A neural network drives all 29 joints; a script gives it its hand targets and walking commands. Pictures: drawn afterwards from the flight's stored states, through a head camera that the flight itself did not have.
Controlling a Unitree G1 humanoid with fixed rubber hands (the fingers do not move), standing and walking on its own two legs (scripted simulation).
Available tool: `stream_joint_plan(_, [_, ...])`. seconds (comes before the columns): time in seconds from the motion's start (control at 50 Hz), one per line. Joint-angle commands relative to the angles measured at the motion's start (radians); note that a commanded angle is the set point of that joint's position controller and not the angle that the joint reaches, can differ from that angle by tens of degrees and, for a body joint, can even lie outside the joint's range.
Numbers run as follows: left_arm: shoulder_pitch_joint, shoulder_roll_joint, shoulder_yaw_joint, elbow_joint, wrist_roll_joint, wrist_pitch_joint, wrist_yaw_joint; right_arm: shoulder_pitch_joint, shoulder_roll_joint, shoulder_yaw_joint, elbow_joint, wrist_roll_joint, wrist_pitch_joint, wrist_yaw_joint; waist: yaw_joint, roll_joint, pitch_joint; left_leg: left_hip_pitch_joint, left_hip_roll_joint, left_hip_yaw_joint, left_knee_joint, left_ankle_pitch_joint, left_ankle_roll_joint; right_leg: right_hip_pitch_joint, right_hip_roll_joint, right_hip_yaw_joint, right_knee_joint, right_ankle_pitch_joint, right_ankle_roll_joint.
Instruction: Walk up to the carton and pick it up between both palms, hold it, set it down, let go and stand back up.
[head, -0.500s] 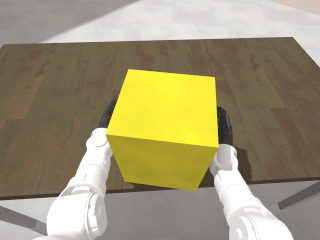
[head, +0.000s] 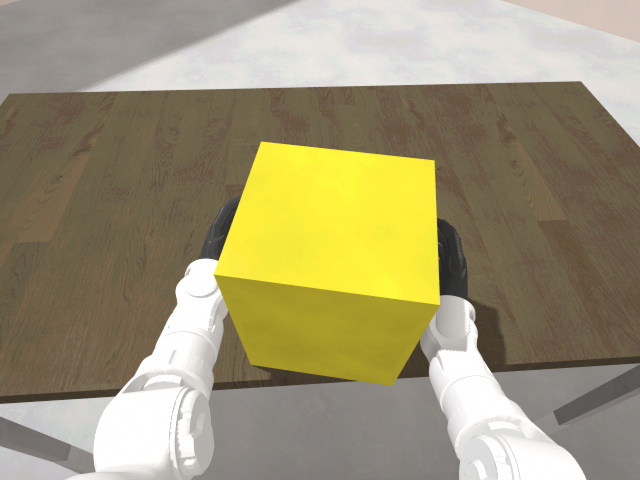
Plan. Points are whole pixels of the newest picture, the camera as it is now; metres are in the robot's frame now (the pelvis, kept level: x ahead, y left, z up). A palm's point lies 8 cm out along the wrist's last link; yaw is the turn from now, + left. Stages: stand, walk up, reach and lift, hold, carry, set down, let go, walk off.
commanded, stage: reach and lift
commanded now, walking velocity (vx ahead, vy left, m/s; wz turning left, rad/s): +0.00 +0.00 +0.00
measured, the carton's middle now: (332, 274) +0.39 +0.03 +0.02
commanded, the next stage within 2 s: none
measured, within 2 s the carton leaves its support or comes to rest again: leaves its support in 0.04 s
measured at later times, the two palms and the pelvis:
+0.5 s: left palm (220, 260) +0.38 +0.17 +0.06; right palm (464, 296) +0.34 -0.13 +0.06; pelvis -0.02 +0.00 +0.00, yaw +0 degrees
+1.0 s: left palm (220, 245) +0.37 +0.17 +0.10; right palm (479, 273) +0.35 -0.14 +0.09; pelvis -0.02 +0.00 +0.00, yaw +0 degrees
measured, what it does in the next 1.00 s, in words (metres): stands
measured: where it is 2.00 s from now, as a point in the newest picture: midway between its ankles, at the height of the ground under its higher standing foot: outside the picture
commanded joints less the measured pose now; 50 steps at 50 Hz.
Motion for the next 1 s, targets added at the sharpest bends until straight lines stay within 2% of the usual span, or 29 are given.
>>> stream_joint_plan(0.0, [-0.622,-0.665,-0.329,-0.097,0.044,-0.160,-0.071,-0.521,0.600,0.308,0.032,-0.127,-0.154,0.183,-0.015,0.103,-0.730,0.661,0.064,0.004,-0.026,0.880,-0.180,-0.042,0.098,-0.143,-0.110,0.305,-0.089])
stream_joint_plan(0.08, [-0.613,-0.605,-0.288,-0.034,0.082,-0.189,-0.081,-0.539,0.593,0.301,0.040,-0.143,-0.197,0.173,0.002,0.082,-0.687,0.611,0.047,0.021,-0.046,0.798,-0.164,0.015,0.080,-0.131,-0.116,0.317,-0.079])
stream_joint_plan(0.1, [-0.596,-0.625,-0.297,-0.059,0.082,-0.211,-0.074,-0.536,0.584,0.318,0.051,-0.141,-0.210,0.180,0.017,0.101,-0.735,0.623,0.047,0.025,-0.041,0.860,-0.167,0.019,0.081,-0.130,-0.111,0.351,-0.079])
stream_joint_plan(0.16, [-0.655,-0.620,-0.298,-0.049,0.067,-0.239,-0.074,-0.579,0.570,0.278,0.076,-0.174,-0.245,0.167,-0.013,0.054,-0.719,0.604,0.054,0.022,-0.059,0.779,-0.157,0.001,0.088,-0.128,-0.128,0.305,-0.077])
stream_joint_plan(0.22, [-0.670,-0.613,-0.295,-0.095,0.101,-0.284,-0.058,-0.596,0.568,0.293,0.096,-0.165,-0.293,0.181,0.023,0.108,-0.717,0.595,0.048,0.033,-0.084,0.737,-0.166,-0.011,0.084,-0.142,-0.127,0.273,-0.082])
stream_joint_plan(0.32, [-0.651,-0.620,-0.278,-0.036,0.094,-0.284,-0.044,-0.620,0.525,0.288,0.140,-0.168,-0.280,0.202,0.065,0.093,-0.655,0.526,0.038,0.055,-0.136,0.550,-0.140,-0.004,0.075,-0.135,-0.125,0.177,-0.085])
stream_joint_plan(0.38, [-0.606,-0.620,-0.304,-0.032,0.089,-0.276,-0.038,-0.605,0.495,0.311,0.139,-0.144,-0.269,0.203,0.054,0.060,-0.605,0.538,0.037,0.061,-0.155,0.556,-0.136,0.019,0.083,-0.143,-0.143,0.197,-0.086])
stream_joint_plan(0.4, [-0.664,-0.625,-0.334,-0.067,0.061,-0.290,-0.029,-0.652,0.492,0.295,0.090,-0.159,-0.286,0.207,0.029,0.078,-0.664,0.544,0.049,0.046,-0.160,0.517,-0.146,-0.031,0.090,-0.149,-0.145,0.154,-0.086])
stream_joint_plan(0.42, [-0.586,-0.639,-0.339,-0.066,0.052,-0.275,-0.019,-0.639,0.506,0.330,0.060,-0.124,-0.271,0.213,0.061,0.080,-0.694,0.579,0.050,0.042,-0.157,0.538,-0.146,-0.002,0.084,-0.137,-0.150,0.177,-0.085])
stream_joint_plan(0.46, [-0.652,-0.611,-0.333,-0.064,0.054,-0.261,-0.018,-0.659,0.488,0.324,0.107,-0.116,-0.228,0.213,0.051,0.065,-0.605,0.542,0.038,0.072,-0.178,0.454,-0.122,0.003,0.073,-0.126,-0.156,0.125,-0.090])
stream_joint_plan(0.48, [-0.603,-0.617,-0.323,-0.058,0.054,-0.230,-0.015,-0.639,0.518,0.368,0.096,-0.102,-0.192,0.216,0.093,0.055,-0.584,0.513,0.028,0.075,-0.175,0.453,-0.111,0.041,0.072,-0.111,-0.149,0.125,-0.085])
stream_joint_plan(0.52, [-0.606,-0.625,-0.377,-0.133,0.014,-0.214,-0.007,-0.663,0.520,0.400,-0.010,-0.060,-0.171,0.211,0.085,0.052,-0.696,0.559,0.028,0.061,-0.155,0.540,-0.119,0.052,0.081,-0.114,-0.138,0.198,-0.075])
stream_joint_plan(0.56, [-0.666,-0.620,-0.376,-0.105,-0.018,-0.231,-0.017,-0.664,0.520,0.415,-0.010,-0.052,-0.171,0.206,0.044,0.018,-0.656,0.529,0.027,0.055,-0.145,0.530,-0.105,0.038,0.079,-0.104,-0.139,0.200,-0.066])
stream_joint_plan(0.58, [-0.710,-0.617,-0.386,-0.122,-0.055,-0.230,-0.009,-0.709,0.551,0.424,-0.004,-0.041,-0.147,0.213,0.061,0.008,-0.715,0.530,0.027,0.057,-0.133,0.541,-0.096,0.040,0.075,-0.088,-0.129,0.215,-0.060])
stream_joint_plan(0.6, [-0.729,-0.615,-0.396,-0.136,-0.057,-0.236,-0.005,-0.672,0.535,0.415,-0.003,-0.047,-0.130,0.221,0.039,0.021,-0.757,0.530,0.027,0.047,-0.131,0.525,-0.107,0.012,0.084,-0.104,-0.124,0.193,-0.061])
stream_joint_plan(0.62, [-0.716,-0.651,-0.423,-0.154,-0.071,-0.222,0.001,-0.733,0.558,0.461,-0.073,-0.021,-0.128,0.219,0.072,0.062,-0.820,0.532,0.020,0.044,-0.129,0.534,-0.112,0.018,0.078,-0.087,-0.133,0.201,-0.074])
stream_joint_plan(0.64, [-0.736,-0.656,-0.440,-0.174,-0.095,-0.246,-0.001,-0.733,0.564,0.476,-0.084,0.000,-0.134,0.222,0.056,0.041,-0.814,0.544,0.028,0.033,-0.107,0.590,-0.116,-0.004,0.074,-0.089,-0.117,0.222,-0.063])
stream_joint_plan(0.74, [-0.677,-0.683,-0.503,-0.210,-0.113,-0.193,0.009,-0.759,0.558,0.573,-0.192,0.086,-0.057,0.225,0.072,0.033,-0.798,0.571,0.028,0.012,-0.099,0.681,-0.127,0.055,0.091,-0.084,-0.107,0.289,-0.049])
stream_joint_plan(0.76, [-0.711,-0.671,-0.502,-0.213,-0.120,-0.195,0.008,-0.733,0.561,0.593,-0.177,0.093,-0.028,0.218,0.056,0.033,-0.784,0.539,0.015,0.021,-0.108,0.611,-0.107,0.061,0.080,-0.069,-0.119,0.273,-0.042])
stream_joint_plan(0.78, [-0.665,-0.683,-0.487,-0.243,-0.091,-0.164,0.007,-0.707,0.555,0.624,-0.176,0.128,0.008,0.220,0.092,0.060,-0.701,0.553,0.016,0.009,-0.113,0.675,-0.110,0.097,0.070,-0.060,-0.122,0.301,-0.052])
stream_joint_plan(0.8, [-0.652,-0.716,-0.514,-0.248,-0.110,-0.152,0.012,-0.736,0.571,0.662,-0.242,0.157,0.012,0.224,0.080,0.057,-0.754,0.574,0.018,0.007,-0.109,0.702,-0.118,0.094,0.079,-0.064,-0.116,0.319,-0.049])
stream_joint_plan(0.82, [-0.615,-0.711,-0.475,-0.201,-0.082,-0.101,0.015,-0.711,0.517,0.638,-0.183,0.159,0.070,0.230,0.073,0.048,-0.646,0.571,0.018,0.000,-0.132,0.650,-0.116,0.084,0.076,-0.064,-0.138,0.239,-0.050])
stream_joint_plan(0.84, [-0.656,-0.743,-0.542,-0.316,-0.138,-0.101,0.017,-0.730,0.546,0.680,-0.273,0.184,0.073,0.231,0.074,0.065,-0.734,0.602,0.023,-0.014,-0.119,0.717,-0.122,0.100,0.081,-0.066,-0.123,0.286,-0.056])
stream_joint_plan(0.86, [-0.726,-0.748,-0.574,-0.340,-0.165,-0.102,0.008,-0.721,0.551,0.656,-0.271,0.187,0.092,0.224,0.018,0.057,-0.701,0.604,0.021,-0.022,-0.121,0.679,-0.132,0.073,0.080,-0.069,-0.140,0.261,-0.055])
stream_joint_plan(0.9, [-0.724,-0.757,-0.594,-0.457,-0.177,-0.077,0.022,-0.717,0.576,0.741,-0.354,0.256,0.129,0.221,0.067,0.096,-0.750,0.655,0.019,-0.023,-0.092,0.754,-0.130,0.103,0.082,-0.044,-0.118,0.300,-0.050])
stream_joint_plan(0.92, [-0.808,-0.748,-0.612,-0.503,-0.210,-0.078,0.025,-0.745,0.566,0.741,-0.371,0.260,0.139,0.224,0.066,0.094,-0.800,0.615,0.008,-0.021,-0.085,0.740,-0.134,0.100,0.080,-0.043,-0.115,0.282,-0.050])
stream_joint_plan(0.94, [-0.790,-0.782,-0.629,-0.514,-0.201,-0.036,0.037,-0.703,0.546,0.725,-0.318,0.254,0.177,0.224,0.020,0.116,-0.734,0.660,0.015,-0.042,-0.095,0.759,-0.154,0.067,0.086,-0.057,-0.124,0.271,-0.057])
stream_joint_plan(0.96, [-0.767,-0.770,-0.615,-0.494,-0.211,-0.017,0.032,-0.739,0.542,0.729,-0.389,0.260,0.195,0.229,0.050,0.081,-0.754,0.642,0.018,-0.043,-0.090,0.701,-0.139,0.061,0.090,-0.047,-0.125,0.233,-0.060])
stream_joint_plan(0.98, [-0.803,-0.801,-0.662,-0.535,-0.249,0.008,0.042,-0.769,0.533,0.748,-0.407,0.298,0.214,0.226,0.029,0.112,-0.803,0.681,0.024,-0.045,-0.092,0.703,-0.148,0.025,0.097,-0.052,-0.125,0.227,-0.069])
